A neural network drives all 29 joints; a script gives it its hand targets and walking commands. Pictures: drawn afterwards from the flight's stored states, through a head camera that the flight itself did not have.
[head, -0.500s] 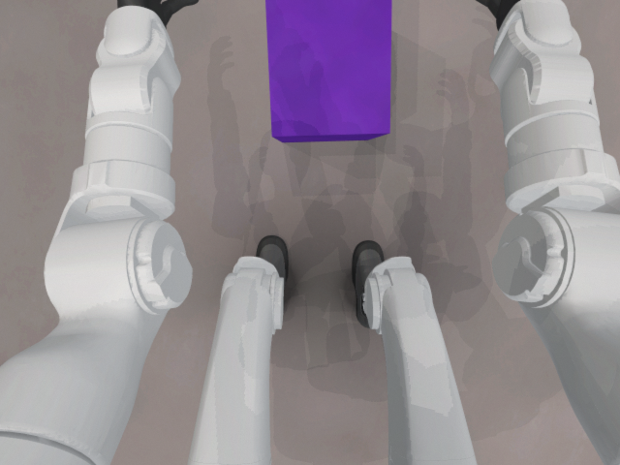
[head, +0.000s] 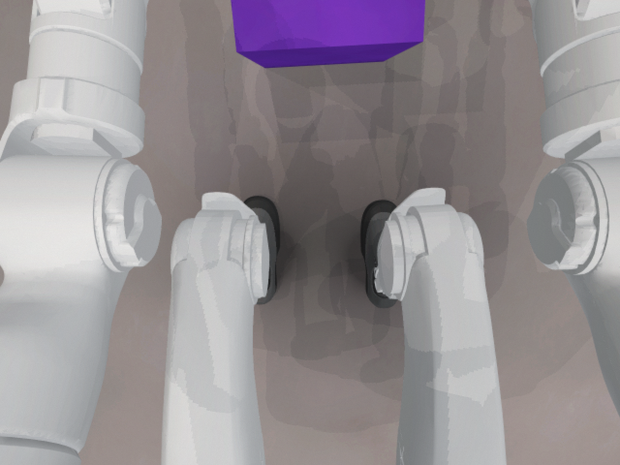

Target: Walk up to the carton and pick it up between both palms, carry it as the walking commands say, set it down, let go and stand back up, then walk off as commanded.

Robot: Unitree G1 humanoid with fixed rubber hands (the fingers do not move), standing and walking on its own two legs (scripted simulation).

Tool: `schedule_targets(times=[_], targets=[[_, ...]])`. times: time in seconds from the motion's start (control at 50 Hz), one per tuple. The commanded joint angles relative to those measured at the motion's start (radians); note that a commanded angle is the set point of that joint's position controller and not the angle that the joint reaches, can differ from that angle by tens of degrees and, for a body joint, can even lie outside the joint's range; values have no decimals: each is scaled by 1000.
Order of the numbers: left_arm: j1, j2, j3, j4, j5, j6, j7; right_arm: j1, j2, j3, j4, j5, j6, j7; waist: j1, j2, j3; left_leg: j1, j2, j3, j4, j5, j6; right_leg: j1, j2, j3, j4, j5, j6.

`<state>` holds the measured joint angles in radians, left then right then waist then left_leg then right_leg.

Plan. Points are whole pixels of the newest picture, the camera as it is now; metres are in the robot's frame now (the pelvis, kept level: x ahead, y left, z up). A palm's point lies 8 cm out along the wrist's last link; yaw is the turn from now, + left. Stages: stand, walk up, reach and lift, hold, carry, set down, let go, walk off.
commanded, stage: reach and lift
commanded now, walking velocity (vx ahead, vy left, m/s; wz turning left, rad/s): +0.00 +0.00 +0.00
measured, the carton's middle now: out of the picture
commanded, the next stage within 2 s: none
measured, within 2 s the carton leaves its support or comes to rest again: neither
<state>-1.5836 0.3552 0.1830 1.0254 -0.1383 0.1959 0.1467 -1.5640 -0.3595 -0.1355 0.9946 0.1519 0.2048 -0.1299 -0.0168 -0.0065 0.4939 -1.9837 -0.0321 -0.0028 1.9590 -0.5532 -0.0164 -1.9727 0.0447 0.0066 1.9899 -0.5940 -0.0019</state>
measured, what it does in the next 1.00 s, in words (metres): lowers itself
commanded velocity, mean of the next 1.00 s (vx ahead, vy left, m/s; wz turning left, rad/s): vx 0.00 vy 0.00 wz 0.00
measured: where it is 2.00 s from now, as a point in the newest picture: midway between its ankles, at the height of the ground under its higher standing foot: (320, 269)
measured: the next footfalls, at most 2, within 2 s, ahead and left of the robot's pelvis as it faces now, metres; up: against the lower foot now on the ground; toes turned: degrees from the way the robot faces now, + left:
none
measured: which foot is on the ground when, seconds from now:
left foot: down 0.00-1.00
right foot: down 0.00-1.00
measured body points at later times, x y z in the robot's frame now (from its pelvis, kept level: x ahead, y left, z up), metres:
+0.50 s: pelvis +0.01 +0.00 -0.08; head +0.40 +0.00 +0.13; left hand +0.59 +0.17 -0.27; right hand +0.59 -0.18 -0.27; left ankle +0.12 +0.12 -0.41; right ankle +0.11 -0.11 -0.41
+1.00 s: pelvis +0.00 +0.00 -0.09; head +0.38 -0.01 +0.14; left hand +0.59 +0.14 -0.26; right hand +0.59 -0.15 -0.26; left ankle +0.12 +0.12 -0.41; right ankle +0.11 -0.11 -0.41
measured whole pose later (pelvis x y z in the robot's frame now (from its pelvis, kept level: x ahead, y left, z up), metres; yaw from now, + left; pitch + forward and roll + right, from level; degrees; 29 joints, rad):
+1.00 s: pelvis +0.00 +0.00 -0.09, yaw +0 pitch +32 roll +1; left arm -1.65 0.33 0.14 1.21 -0.15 0.09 0.12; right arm -1.69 -0.33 -0.08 1.23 0.19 0.11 -0.10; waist -0.01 -0.02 0.52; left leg -2.20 -0.03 0.00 2.23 -0.58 -0.03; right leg -2.20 0.05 -0.01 2.26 -0.62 -0.01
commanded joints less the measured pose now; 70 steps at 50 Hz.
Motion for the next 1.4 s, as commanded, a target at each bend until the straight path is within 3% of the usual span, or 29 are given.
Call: schedule_targets(times=[0.0,0.02,0.06,0.08,0.1,0.12,0.2,0.22,0.24,0.3,0.38,0.42,0.52,0.54,0.56,0.62,0.66,0.72,0.74,0.8,0.88,0.9,1.02,1.18,1.24,1.26,1.3,1.32,1.38], targets=[[-318,176,23,9,9,-75,-16,-333,-92,8,-51,16,-70,-8,43,-27,-1613,509,-49,51,-24,348,5,545,17,-6,-99,356,45],[-306,181,24,103,1,-68,-27,-326,-66,20,56,-4,-56,-6,27,-76,-1465,393,-44,54,-20,250,8,507,9,4,-112,270,47],[-313,125,16,130,-21,-56,-51,-363,-71,17,77,1,-50,7,14,-60,-1395,373,-35,63,0,188,9,523,5,3,-93,226,41],[-348,110,-18,101,-43,-69,-52,-390,-101,20,72,-7,-65,11,0,-22,-1346,387,-21,47,11,207,-5,493,-4,4,-66,244,38],[-399,159,6,-19,-19,-84,-46,-427,-82,30,-21,9,-73,11,44,-26,-1484,446,-37,65,23,235,-3,552,9,0,-62,258,41],[-438,164,-32,-2,-33,-95,-37,-449,-106,21,-11,19,-86,-3,4,-14,-1476,455,-20,52,38,265,-7,525,6,-8,-41,312,44],[-424,192,-34,71,-33,-99,-38,-466,-112,47,68,35,-92,1,42,-11,-1374,357,-12,62,86,229,-4,469,-10,7,-4,264,42],[-427,161,-51,77,-50,-101,-43,-466,-92,57,65,42,-93,1,15,-32,-1394,364,-15,58,97,236,-1,508,-5,9,-1,275,41],[-430,183,-29,48,-44,-109,-35,-446,-124,58,71,42,-101,-3,38,-15,-1407,419,-13,64,101,258,-15,500,-6,6,9,286,41],[-457,200,-72,18,-64,-121,-21,-459,-169,41,52,54,-119,-16,9,9,-1477,472,2,50,147,318,-17,468,-4,-11,57,338,44],[-329,166,-56,86,-38,-127,-21,-369,-136,64,98,71,-131,8,58,25,-1391,456,-12,34,148,358,-20,383,3,-10,76,350,32],[-332,138,-88,-26,-62,-147,-17,-341,-115,54,18,82,-148,6,35,50,-1504,567,-12,21,164,510,-23,397,11,-29,102,463,35],[-222,109,-64,47,-65,-142,-28,-233,-58,97,100,84,-137,17,52,-8,-1441,459,-22,26,172,483,-12,409,14,-2,109,474,34],[-220,127,-58,28,-65,-141,-30,-260,-98,52,47,54,-144,7,12,-23,-1434,449,-21,15,180,485,-14,405,19,-15,112,471,43],[-253,112,-59,-8,-77,-144,-31,-273,-81,60,7,59,-148,3,14,-40,-1447,440,-21,18,177,498,-8,433,20,-12,105,503,49],[-273,98,-94,-19,-78,-150,-33,-300,-105,59,-8,73,-149,2,14,23,-1495,508,-13,16,178,521,-16,414,19,-12,114,528,35],[-318,103,-102,-35,-96,-142,-29,-349,-125,46,-23,64,-146,-5,-19,6,-1460,485,-18,11,175,467,-13,404,17,-21,106,460,36],[-356,153,-75,-27,-83,-135,-14,-420,-98,61,-59,76,-133,-21,33,-34,-1435,448,-30,14,162,406,-2,416,13,-25,102,389,45],[-354,107,-86,40,-94,-123,-18,-376,-111,65,41,51,-126,-14,-10,-14,-1382,429,-27,33,166,349,-5,424,13,-14,82,350,34],[-350,130,-54,49,-49,-119,-15,-401,-110,52,62,55,-118,-9,28,2,-1305,356,-29,47,156,267,-14,392,10,-3,75,283,32],[-347,45,-56,89,-17,-121,-37,-363,39,82,163,63,-106,35,65,4,-1201,329,-18,46,130,227,-6,322,16,9,59,240,21],[-329,21,-47,121,-4,-116,-43,-371,15,56,160,39,-105,35,38,16,-1190,328,-23,37,133,232,-1,325,21,5,68,244,26],[-367,-127,-17,80,54,-116,-82,-405,169,45,103,-49,-110,61,32,-31,-1211,325,-46,33,137,285,-11,393,41,-7,68,308,35],[-522,-828,-162,-28,53,-41,-279,-462,932,127,68,-78,-33,285,22,6,-1041,329,-84,18,152,249,16,248,82,-26,109,234,6],[-439,-939,-135,-9,72,-5,-330,-407,987,107,38,-101,-5,328,-3,-2,-973,286,-85,34,168,221,24,220,81,-33,98,200,7],[-410,-978,-129,-28,86,5,-342,-407,985,117,30,-109,3,332,25,-5,-965,241,-87,37,171,193,25,200,78,-28,108,177,7],[-438,-945,-151,-67,71,16,-353,-375,1002,106,33,-111,28,349,5,-1,-999,261,-78,37,172,182,28,228,72,-35,121,187,2],[-394,-981,-146,-30,91,23,-357,-435,997,137,-22,-88,23,355,36,27,-994,253,-88,50,189,210,26,206,75,-28,126,197,6],[-379,-976,-156,-19,70,38,-361,-385,998,143,-5,-103,40,360,15,-11,-977,273,-82,31,164,201,38,213,70,-37,133,195,5]])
